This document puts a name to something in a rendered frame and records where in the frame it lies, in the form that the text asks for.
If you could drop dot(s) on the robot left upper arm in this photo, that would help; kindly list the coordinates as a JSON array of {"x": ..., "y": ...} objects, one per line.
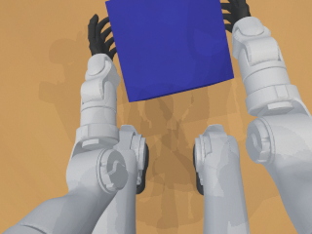
[{"x": 93, "y": 179}]

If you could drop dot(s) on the robot left thigh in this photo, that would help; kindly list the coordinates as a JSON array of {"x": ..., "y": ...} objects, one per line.
[{"x": 120, "y": 215}]

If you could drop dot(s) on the carton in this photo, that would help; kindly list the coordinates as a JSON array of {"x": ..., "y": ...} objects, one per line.
[{"x": 167, "y": 47}]

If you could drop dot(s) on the left robot forearm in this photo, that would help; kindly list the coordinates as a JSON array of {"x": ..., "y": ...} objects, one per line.
[{"x": 98, "y": 121}]

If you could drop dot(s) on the robot left hand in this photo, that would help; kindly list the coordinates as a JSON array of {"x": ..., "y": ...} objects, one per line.
[{"x": 97, "y": 39}]

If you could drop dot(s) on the right robot forearm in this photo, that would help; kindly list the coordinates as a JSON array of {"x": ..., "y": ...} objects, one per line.
[{"x": 264, "y": 74}]

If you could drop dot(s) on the robot right hand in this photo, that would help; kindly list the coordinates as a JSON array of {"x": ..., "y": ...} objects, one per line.
[{"x": 238, "y": 9}]

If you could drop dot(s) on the robot left foot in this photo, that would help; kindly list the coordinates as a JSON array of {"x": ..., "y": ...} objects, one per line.
[{"x": 140, "y": 187}]

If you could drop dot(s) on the robot right upper arm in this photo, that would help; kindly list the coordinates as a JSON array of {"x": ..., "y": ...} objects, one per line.
[{"x": 283, "y": 145}]

